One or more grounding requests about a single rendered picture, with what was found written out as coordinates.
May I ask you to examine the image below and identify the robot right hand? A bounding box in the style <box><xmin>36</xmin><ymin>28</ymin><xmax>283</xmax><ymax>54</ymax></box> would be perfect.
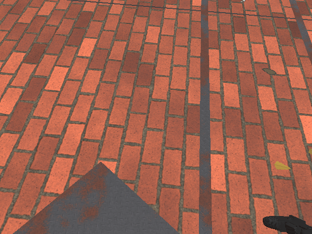
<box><xmin>262</xmin><ymin>214</ymin><xmax>312</xmax><ymax>234</ymax></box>

